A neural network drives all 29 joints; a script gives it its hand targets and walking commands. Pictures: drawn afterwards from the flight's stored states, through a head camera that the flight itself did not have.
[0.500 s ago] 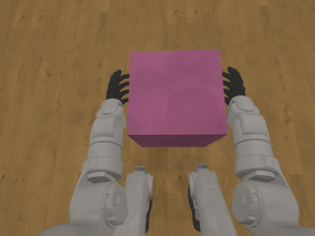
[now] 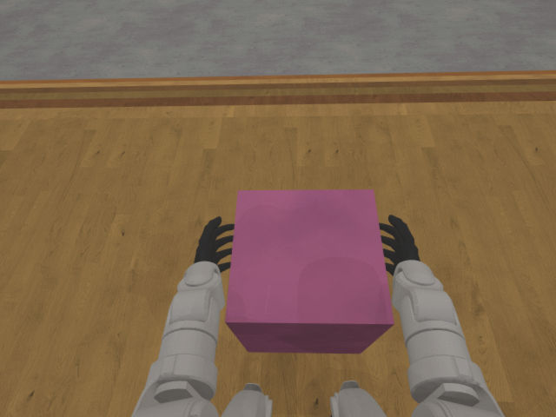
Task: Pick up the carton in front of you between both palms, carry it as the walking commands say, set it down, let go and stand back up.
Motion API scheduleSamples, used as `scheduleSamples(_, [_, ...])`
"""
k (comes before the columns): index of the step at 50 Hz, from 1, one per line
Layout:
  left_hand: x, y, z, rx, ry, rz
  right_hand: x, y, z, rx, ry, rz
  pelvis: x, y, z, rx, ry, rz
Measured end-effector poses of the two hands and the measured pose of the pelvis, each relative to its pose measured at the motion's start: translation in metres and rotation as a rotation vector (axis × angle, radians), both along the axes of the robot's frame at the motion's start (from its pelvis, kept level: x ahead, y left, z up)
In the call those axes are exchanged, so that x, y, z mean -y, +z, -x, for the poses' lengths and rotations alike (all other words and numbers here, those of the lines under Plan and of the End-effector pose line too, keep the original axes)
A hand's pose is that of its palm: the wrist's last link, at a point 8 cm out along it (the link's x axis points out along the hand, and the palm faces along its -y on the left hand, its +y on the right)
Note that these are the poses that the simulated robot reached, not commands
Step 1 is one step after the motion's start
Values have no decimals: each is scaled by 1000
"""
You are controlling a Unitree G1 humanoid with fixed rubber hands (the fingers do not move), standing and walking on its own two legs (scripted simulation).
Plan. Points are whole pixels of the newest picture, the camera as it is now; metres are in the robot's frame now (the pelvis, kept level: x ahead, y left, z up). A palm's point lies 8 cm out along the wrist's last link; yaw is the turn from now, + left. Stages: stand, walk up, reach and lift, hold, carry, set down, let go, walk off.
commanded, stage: reach and lift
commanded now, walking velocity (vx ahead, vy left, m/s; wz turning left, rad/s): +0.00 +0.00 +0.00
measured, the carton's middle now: (304, 279) +0.35 -0.01 -0.09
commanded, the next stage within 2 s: hold in 1.38 s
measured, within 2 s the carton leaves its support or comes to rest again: neither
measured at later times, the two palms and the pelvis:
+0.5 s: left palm (177, 253) +0.31 +0.15 +0.10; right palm (436, 252) +0.31 -0.15 +0.10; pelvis +0.02 +0.00 +0.07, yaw +0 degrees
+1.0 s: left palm (176, 246) +0.32 +0.15 +0.11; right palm (437, 244) +0.32 -0.15 +0.11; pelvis +0.02 +0.00 +0.08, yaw +0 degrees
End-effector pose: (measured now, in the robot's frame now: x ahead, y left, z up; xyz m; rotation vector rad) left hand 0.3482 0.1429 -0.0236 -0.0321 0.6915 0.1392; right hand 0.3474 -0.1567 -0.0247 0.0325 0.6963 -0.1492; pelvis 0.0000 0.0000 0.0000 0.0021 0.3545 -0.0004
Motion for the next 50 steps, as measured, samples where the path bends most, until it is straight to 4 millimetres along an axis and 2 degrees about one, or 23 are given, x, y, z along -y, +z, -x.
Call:
scheduleSamples(12, [-4, 73, 21, 9, -6, -8, -3, 73, 21, 9, 3, 4, 0, 53, -20, 209, 0, 1])
scheduleSamples(18, [-4, 106, 30, 30, -11, -12, -4, 106, 30, 31, 5, 7, 0, 69, -23, 316, 2, 3])
scheduleSamples(22, [-5, 121, 35, 31, -20, -17, -5, 121, 35, 33, 10, 14, 0, 74, -21, 376, 1, 4])
scheduleSamples(35, [-5, 124, 38, 6, -28, -28, -4, 125, 39, 7, 20, 24, 0, 75, -6, 428, 0, 4])
scheduleSamples(50, [-5, 132, 32, 12, -34, -37, -4, 132, 32, 14, 27, 34, 1, 81, -21, 434, 1, 4])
